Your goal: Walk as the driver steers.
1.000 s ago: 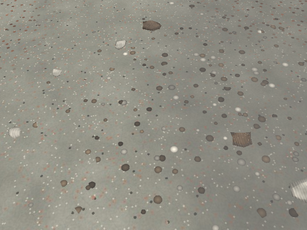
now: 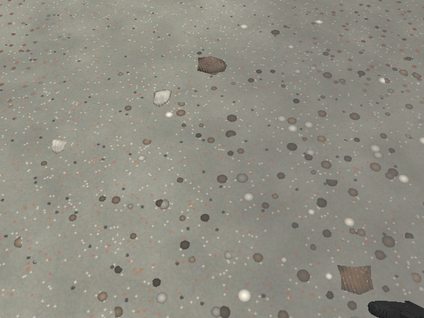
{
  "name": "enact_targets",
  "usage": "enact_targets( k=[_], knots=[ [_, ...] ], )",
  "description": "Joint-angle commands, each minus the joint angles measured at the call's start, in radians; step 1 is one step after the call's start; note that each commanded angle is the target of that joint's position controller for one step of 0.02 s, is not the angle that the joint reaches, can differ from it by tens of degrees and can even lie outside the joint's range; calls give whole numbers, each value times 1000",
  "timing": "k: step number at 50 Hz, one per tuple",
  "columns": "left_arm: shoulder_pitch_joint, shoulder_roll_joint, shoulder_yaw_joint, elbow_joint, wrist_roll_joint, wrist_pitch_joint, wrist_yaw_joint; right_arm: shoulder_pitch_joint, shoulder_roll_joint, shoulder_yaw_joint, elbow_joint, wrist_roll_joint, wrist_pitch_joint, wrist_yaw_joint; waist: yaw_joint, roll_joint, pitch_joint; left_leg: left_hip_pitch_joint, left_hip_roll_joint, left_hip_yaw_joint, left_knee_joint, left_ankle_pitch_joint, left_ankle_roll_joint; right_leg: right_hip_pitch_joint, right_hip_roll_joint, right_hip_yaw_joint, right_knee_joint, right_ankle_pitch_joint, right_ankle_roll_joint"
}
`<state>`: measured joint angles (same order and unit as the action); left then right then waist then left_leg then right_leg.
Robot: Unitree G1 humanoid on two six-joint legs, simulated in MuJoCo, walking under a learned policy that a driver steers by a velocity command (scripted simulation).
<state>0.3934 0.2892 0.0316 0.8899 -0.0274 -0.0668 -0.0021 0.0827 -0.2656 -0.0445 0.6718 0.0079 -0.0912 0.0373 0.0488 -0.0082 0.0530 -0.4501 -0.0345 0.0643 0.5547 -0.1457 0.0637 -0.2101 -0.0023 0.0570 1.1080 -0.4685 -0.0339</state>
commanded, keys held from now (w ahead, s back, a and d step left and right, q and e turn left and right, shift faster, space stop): w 0.16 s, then w+e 0.10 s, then e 0.74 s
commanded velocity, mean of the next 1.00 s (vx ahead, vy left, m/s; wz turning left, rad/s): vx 0.24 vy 0.00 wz -0.36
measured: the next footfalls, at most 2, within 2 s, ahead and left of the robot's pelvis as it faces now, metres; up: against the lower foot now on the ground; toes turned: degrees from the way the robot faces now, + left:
right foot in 0.42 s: +0.42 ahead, -0.15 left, +0.00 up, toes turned -7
left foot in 0.92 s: +0.48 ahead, +0.06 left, +0.00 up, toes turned -28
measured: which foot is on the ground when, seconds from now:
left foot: down 0.00-0.42, up 0.44-0.90, down 0.92-1.00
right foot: up 0.00-0.40, down 0.42-0.92, up 0.94-1.00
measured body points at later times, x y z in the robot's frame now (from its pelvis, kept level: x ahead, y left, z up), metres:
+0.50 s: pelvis +0.26 -0.05 +0.00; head +0.31 -0.07 +0.44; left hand +0.49 +0.18 -0.09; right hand +0.31 -0.35 -0.13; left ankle +0.13 +0.10 -0.65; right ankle +0.37 -0.14 -0.72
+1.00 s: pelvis +0.37 -0.03 +0.01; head +0.40 -0.02 +0.46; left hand +0.64 +0.17 -0.08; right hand +0.39 -0.35 -0.08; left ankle +0.44 +0.08 -0.72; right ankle +0.35 -0.14 -0.69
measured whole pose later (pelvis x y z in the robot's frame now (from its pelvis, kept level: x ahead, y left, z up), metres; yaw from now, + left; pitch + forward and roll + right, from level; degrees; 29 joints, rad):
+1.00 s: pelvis +0.37 -0.03 +0.01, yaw -25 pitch +2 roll +0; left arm 0.17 0.33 0.08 0.60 -0.01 0.04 0.02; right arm 0.17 -0.28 -0.06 0.73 -0.03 -0.02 -0.02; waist 0.01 -0.04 0.01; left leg -0.33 -0.01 -0.05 0.52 -0.23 0.00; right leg -0.48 0.15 0.17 0.86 -0.46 0.00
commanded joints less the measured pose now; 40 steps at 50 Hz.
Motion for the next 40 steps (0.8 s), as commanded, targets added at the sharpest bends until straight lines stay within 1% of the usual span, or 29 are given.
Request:
enact_targets(
  k=[1,2,3,4,5,8,10,12,13,15,17,18,19,20,21,22,23,24,25,26,27,28,29,30,32,34,37,38,40],
  knots=[
    [-106,135,31,-129,1,-47,0,163,-121,-39,6,-8,-2,-8,-91,27,-119,463,303,-434,-301,45,194,-481,-104,26,141,122,-2],
    [-77,125,35,-123,6,-36,-1,136,-103,-34,6,-19,-8,-7,-51,54,-108,381,276,-378,-333,94,190,-416,-131,35,109,159,3],
    [-51,105,32,-116,7,-23,0,124,-98,-34,11,-17,-14,-5,-31,69,-105,333,263,-349,-365,105,197,-378,-141,34,81,172,12],
    [-38,87,29,-113,9,-12,2,122,-101,-36,21,-10,-21,-3,-18,72,-96,296,258,-316,-391,122,206,-363,-148,26,52,175,22],
    [-49,76,26,-118,12,-2,4,123,-109,-37,34,-5,-28,-3,-10,70,-73,257,256,-284,-412,138,209,-369,-155,20,17,184,33],
    [-160,67,22,-160,26,2,6,153,-141,-45,64,-5,-28,-17,-30,57,-19,236,236,-210,-448,159,205,-439,-165,7,-142,335,62],
    [-217,56,16,-169,20,-4,-4,161,-152,-46,74,-7,-23,-23,-53,56,-9,251,208,-131,-452,165,172,-428,-150,-11,-289,474,58],
    [-287,44,9,-186,14,-11,-15,190,-170,-49,90,-7,-21,-27,-89,50,0,269,205,-78,-454,160,148,-393,-124,-39,-406,572,47],
    [-318,43,8,-197,10,-13,-20,213,-179,-51,102,-5,-19,-27,-105,48,2,297,218,-69,-453,147,144,-391,-115,-44,-438,588,42],
    [-363,48,9,-224,11,-15,-31,233,-181,-50,124,-6,-8,-31,-120,42,18,363,239,-37,-407,257,128,-397,-92,-39,-502,591,25],
    [-372,63,18,-246,17,-17,-45,224,-189,-53,133,-5,10,-39,-109,61,-2,437,260,-13,-326,398,98,-389,-68,-44,-537,539,3],
    [-360,80,26,-255,20,-17,-52,209,-199,-56,131,-1,20,-46,-95,78,-20,468,267,-6,-272,475,81,-372,-51,-57,-544,491,-10],
    [-318,104,38,-254,26,-16,-57,192,-210,-59,125,4,29,-55,-69,95,-53,490,263,1,-195,581,61,-322,-24,-77,-552,445,-23],
    [-221,131,56,-234,30,-16,-59,169,-213,-60,117,8,41,-64,-16,91,-106,485,239,22,-59,663,35,-207,12,-103,-587,446,-41],
    [-112,179,82,-209,31,-15,-51,183,-192,-53,108,2,49,-72,31,45,-172,427,181,61,145,617,-10,-44,32,-97,-636,583,-68],
    [-31,282,105,-215,39,-7,-33,249,-134,-30,75,-39,44,-75,19,-150,-299,166,99,81,492,175,-73,261,-183,174,-555,1018,-161],
    [-68,308,96,-248,44,-4,-35,371,-63,0,66,-44,28,-56,-59,-286,-471,-148,-64,-55,798,-569,-119,533,-400,600,-604,1129,-368],
    [-67,227,84,-275,34,8,-36,306,-170,-21,86,-18,22,-43,17,-118,-522,-173,-3,-188,857,-519,-103,496,-351,553,-652,948,-338],
    [-126,189,73,-283,28,14,-34,209,-177,-26,54,8,26,-42,11,-77,-381,-233,31,-165,829,-436,-90,376,-304,432,-677,831,-297],
    [-167,163,67,-283,18,23,-29,167,-167,-25,51,1,36,-54,-11,2,-265,-240,68,-147,766,-369,-94,228,-256,353,-710,747,-256],
    [-200,153,64,-292,20,31,-22,151,-173,-30,43,-10,50,-65,-37,-7,-203,-199,90,-150,701,-320,-99,92,-231,319,-744,689,-242],
    [-221,154,64,-301,32,36,-18,163,-173,-33,40,-12,65,-70,-67,-43,-182,-130,96,-152,662,-292,-101,-8,-202,302,-776,646,-233],
    [-237,160,68,-310,40,38,-16,182,-162,-33,41,-16,73,-74,-81,-69,-177,-93,83,-142,636,-271,-109,-64,-183,285,-791,650,-235],
    [-242,167,71,-314,42,38,-12,196,-148,-31,45,-19,76,-79,-89,-79,-184,-76,76,-138,600,-256,-118,-89,-172,265,-792,677,-238],
    [-232,177,77,-314,36,40,1,182,-135,-28,40,-24,79,-88,-85,-81,-202,-86,64,-144,518,-225,-136,-87,-161,255,-779,700,-236],
    [-224,183,81,-318,27,52,16,150,-130,-27,31,-24,82,-92,-72,-82,-219,-99,59,-159,452,-178,-150,-70,-152,275,-771,597,-221],
    [-231,182,82,-330,22,74,32,92,-123,-26,14,-16,85,-88,-53,-103,-195,-90,44,-173,339,-127,-157,-84,-122,316,-780,348,-190],
    [-230,182,83,-332,24,80,34,76,-122,-26,8,-14,82,-85,-47,-115,-183,-81,38,-176,301,-123,-156,-88,-117,333,-782,298,-185],
    [-222,182,85,-335,26,89,35,57,-123,-27,1,-11,72,-79,-35,-136,-170,-51,26,-179,230,-139,-151,-78,-117,368,-770,286,-183]
  ],
)
Keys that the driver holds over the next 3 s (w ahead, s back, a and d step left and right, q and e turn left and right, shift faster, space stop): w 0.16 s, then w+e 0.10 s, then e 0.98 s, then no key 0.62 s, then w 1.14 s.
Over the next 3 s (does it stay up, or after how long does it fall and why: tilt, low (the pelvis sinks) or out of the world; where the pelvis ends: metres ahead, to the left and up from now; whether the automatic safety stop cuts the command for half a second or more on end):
stays up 0.75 -0.32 0.02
